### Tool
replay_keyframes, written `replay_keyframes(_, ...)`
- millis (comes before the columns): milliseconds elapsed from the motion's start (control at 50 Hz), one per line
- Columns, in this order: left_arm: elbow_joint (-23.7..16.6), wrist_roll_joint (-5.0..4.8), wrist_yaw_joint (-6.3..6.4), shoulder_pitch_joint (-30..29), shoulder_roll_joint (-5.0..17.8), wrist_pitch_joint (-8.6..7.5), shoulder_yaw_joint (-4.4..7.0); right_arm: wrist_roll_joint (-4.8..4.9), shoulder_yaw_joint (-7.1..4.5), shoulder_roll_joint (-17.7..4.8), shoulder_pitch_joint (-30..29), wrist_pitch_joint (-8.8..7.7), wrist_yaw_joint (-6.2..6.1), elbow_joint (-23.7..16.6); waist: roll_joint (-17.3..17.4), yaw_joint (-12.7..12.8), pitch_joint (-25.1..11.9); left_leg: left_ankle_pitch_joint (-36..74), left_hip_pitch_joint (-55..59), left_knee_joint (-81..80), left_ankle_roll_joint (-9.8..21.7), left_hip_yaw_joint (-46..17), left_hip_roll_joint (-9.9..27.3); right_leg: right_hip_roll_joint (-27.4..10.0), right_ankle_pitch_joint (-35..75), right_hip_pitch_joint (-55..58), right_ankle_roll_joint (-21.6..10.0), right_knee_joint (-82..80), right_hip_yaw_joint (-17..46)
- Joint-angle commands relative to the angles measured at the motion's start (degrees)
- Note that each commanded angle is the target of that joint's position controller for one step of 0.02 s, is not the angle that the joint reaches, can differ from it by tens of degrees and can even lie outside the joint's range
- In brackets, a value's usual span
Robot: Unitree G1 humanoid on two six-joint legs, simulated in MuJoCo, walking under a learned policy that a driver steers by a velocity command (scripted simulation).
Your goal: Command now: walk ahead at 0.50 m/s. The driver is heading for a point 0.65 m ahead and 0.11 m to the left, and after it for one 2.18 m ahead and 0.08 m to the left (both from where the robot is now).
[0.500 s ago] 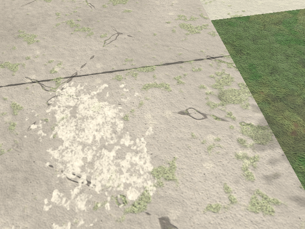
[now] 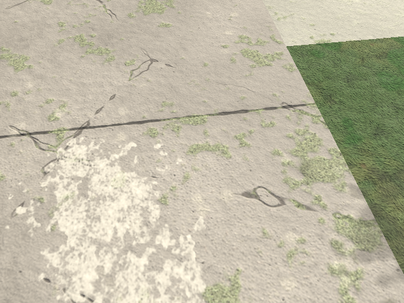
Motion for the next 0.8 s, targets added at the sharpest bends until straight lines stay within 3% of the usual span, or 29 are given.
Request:
replay_keyframes(20, -3.36, 0.29, 0.48, 1.43, 4.02, 0.09, 1.57, -0.72, -0.68, -4.2, 2.08, -0.81, 0.16, -1.36, 5.44, 0.59, -4.37, 6.56, 11.82, -16.74, 9.4, -18.14, 15.16, -6.28, 6.11, -11.01, -0.24, -0.64, 2.73)
replay_keyframes(40, -3.28, 0.33, 0.56, 1.78, 3.19, 0.65, 1.55, -0.54, -0.79, -4.74, 3.06, -0.94, 0.03, -0.69, 5.41, 0.98, -3.58, 8.07, 10.44, -17.86, 9.85, -16.32, 14.77, -6.54, 6.61, -10.9, 0.12, -2.16, 2.23)
replay_keyframes(100, -5.35, 0.95, 0.83, -3.79, 3.57, 1.33, 1.88, -0.44, -1.37, -7.24, 5.85, -0.89, -1.05, 0.64, 4.03, 0.37, -0.75, 11.27, 10.67, -20.03, 10.29, -13.38, 14.77, -7.16, 13.15, -16.58, 1.77, -9.45, 1.72)
replay_keyframes(140, -6.59, 1.26, 0.73, -7.62, 3.34, 1.23, 1.92, -0.45, -1.22, -7.32, 7.23, -0.39, -1.72, 1.24, 3.83, -0.32, 0.36, 17.19, 11.8, -19.74, 9.31, -10.93, 13.97, -6.61, 18.59, -18.46, 2.56, -16.03, 1.12)
replay_keyframes(200, -7.67, 1.46, 0.19, -12.22, 1.22, 0.76, 1.07, -0.42, -0.84, -7.19, 8.45, 0.32, -2.29, 2.06, 4.69, -1.43, 0.23, 29.94, 10.12, -17.0, 6.43, -4.0, 10.36, -3.41, 26.02, -11.47, 2.58, -28.23, -2.05)
replay_keyframes(280, -8.69, 1.19, -0.68, -16.48, 1.7, 0.83, 0.7, -0.09, -0.65, -7.42, 11.11, 1.44, -2.63, 4.16, 5.84, -3.05, -0.68, 31.03, 15.43, -12.73, 5.96, -4.36, 11.95, -0.89, 27.55, -8.05, 1.88, -35.27, -2.25)
replay_keyframes(320, -8.85, 1.51, -1.15, -15.86, 3.32, 0.45, 1.01, 0.14, -0.87, -7.83, 10.02, 2.02, -2.89, 4.63, 6.58, -1.88, -1.61, 32.09, 18.82, -8.73, 5.29, -6.17, 13.54, -0.34, 23.58, -6.57, 0.39, -37.85, -1.43)
replay_keyframes(360, -6.22, 2.21, -1.08, -8.45, 5.95, -0.13, 2.12, 0.56, -1.03, -8.02, 7.7, 2.43, -3.15, 4.43, 5.47, 2.16, -5.18, 33.52, 19.95, -0.29, 2.98, -6.01, 11.26, 1.53, 28.37, 3.17, -1.68, -44.29, -2.52)
replay_keyframes(380, -4.85, 2.96, -0.7, -3.73, 9.7, -0.4, 3.07, -0.23, -0.71, -7.17, 9.57, 2.2, -3.15, 4.12, 1.46, 2.7, -10.09, 26.44, 15.83, 8.43, 0.56, -4.1, 7.42, -3.02, 51.34, 14.16, -3.62, -42.49, 1.07)
replay_keyframes(400, -4.4, 3.97, -0.33, -0.39, 11.42, 0.05, 2.94, -1.12, 0.93, -1.63, 17.16, 1.6, -2.72, 5.25, -7.75, 0.07, -18.25, 0.14, 0.5, 23.85, -2.86, -2.67, 2.17, -15.17, 71.47, 33.99, -12.01, -37.35, 12.92)
replay_keyframes(420, -3.48, 2.91, -0.45, 1.48, 6.34, 0.85, 1.59, -0.34, 1.66, -0.25, 19.79, 1.77, -2.34, 7.01, -12.92, 1.2, -24.58, -29.89, -4.37, 34.93, -5.14, -5.79, -0.27, -21.62, 72.4, 37.33, -18.29, -39.63, 21.55)
replay_keyframes(440, -4.03, 1.86, -0.92, -0.77, 5.06, 1.29, 0.93, 0.61, 0.34, -5.24, 17.18, 2.4, -2.17, 6.7, -7.94, 1.34, -21.96, -31.98, -5.94, 38.96, -5.33, -9.17, 2.01, -19.39, 57.33, 31.18, -16.76, -42.35, 20.61)
replay_keyframes(460, -4.92, 1.68, -0.86, -5.65, 5.01, 1.63, 0.82, 1.28, -0.1, -6.12, 12.35, 3.36, -2.61, 5.52, -4.69, 0.58, -15.67, -29.59, -8.6, 39.44, -5.53, -8.23, 3.71, -17.14, 43.01, 24.09, -14.16, -45.17, 17.93)
replay_keyframes(480, -5.68, 2.0, -0.7, -10.0, 4.61, 1.82, 0.47, 1.04, -0.34, -5.63, 9.28, 4.48, -3.26, 5.07, -2.28, -0.34, -10.27, -26.72, -8.57, 36.68, -5.88, -7.43, 5.19, -15.1, 32.36, 15.74, -12.26, -48.5, 15.35)
replay_keyframes(500, -6.28, 2.36, -0.39, -13.25, 4.27, 2.02, 0.32, 0.48, -0.62, -5.41, 8.43, 5.62, -3.97, 4.91, -2.78, -1.69, -7.85, -23.44, -5.48, 32.61, -6.12, -7.51, 6.53, -13.29, 24.11, 9.06, -10.46, -51.35, 13.23)
replay_keyframes(560, -5.83, 3.37, 0.09, -15.14, 4.6, 2.89, 0.58, -0.21, -0.16, -2.33, 10.35, 6.92, -5.01, 6.15, -6.43, -3.07, -6.56, -17.58, 3.99, 21.08, -6.25, -4.66, 5.24, -9.12, 14.41, 0.07, -8.99, -54.68, 7.74)
replay_keyframes(620, -4.8, 2.23, 0.64, -14.7, 4.55, 3.32, 0.5, -0.46, -0.25, -2.27, 10.46, 7.18, -4.91, 7.13, -5.97, -3.38, -7.65, -7.74, 9.73, 10.81, -5.19, -3.32, 4.52, -8.39, 3.15, -0.68, -7.96, -55.13, 6.88)
replay_keyframes(660, -3.77, 1.41, 0.91, -13.82, 3.87, 3.84, 0.24, -1.36, -0.31, -2.43, 9.93, 7.26, -4.48, 7.51, -5.11, -3.71, -5.56, -3.56, 13.3, 4.31, -3.63, -2.25, 3.81, -6.65, -7.9, -3.31, -4.67, -55.24, 6.08)
replay_keyframes(680, -2.89, 1.43, 0.9, -12.35, 3.15, 4.0, 0.0, -1.97, -0.23, -2.96, 9.32, 7.23, -4.38, 7.13, -3.68, -3.35, -3.34, -3.28, 12.78, 0.67, -2.42, -4.07, 5.47, -5.43, -11.48, -3.96, -2.15, -54.74, 5.64)
replay_keyframes(700, -2.65, 1.71, 0.86, -11.42, 3.3, 4.13, 0.09, -1.86, -0.31, -4.81, 8.76, 7.1, -4.52, 6.57, -0.86, -1.95, -0.88, -7.42, 9.98, -3.0, -0.9, -6.82, 8.29, -3.5, -10.44, -3.45, -0.27, -52.0, 4.27)
replay_keyframes(720, -2.63, 1.51, 1.19, -9.7, 2.78, 4.4, 0.32, -0.96, -0.97, -7.33, 7.1, 6.76, -4.49, 7.4, 7.08, 0.64, 1.35, -19.39, 0.56, -5.18, 0.27, -7.47, 7.8, 0.32, -4.46, 2.2, 1.18, -49.9, -0.44)
replay_keyframes(760, -1.86, 1.93, 1.68, -9.73, 3.03, 4.49, 0.42, -1.06, -0.22, -3.98, 4.64, 5.36, -4.42, 7.38, 8.91, 1.05, 1.72, -22.36, -5.51, -9.57, -1.55, -7.91, 7.53, 0.68, 4.45, 10.75, 1.29, -45.12, -1.5)
replay_keyframes(800, -0.56, 2.26, 1.84, -8.3, 3.04, 4.71, 0.51, -0.78, -0.25, -3.76, 3.74, 4.35, -4.35, 7.39, 7.3, 1.26, 1.51, -17.58, -3.99, -8.69, -2.95, -7.16, 6.87, 0.49, 7.47, 11.53, 0.57, -44.33, -1.6)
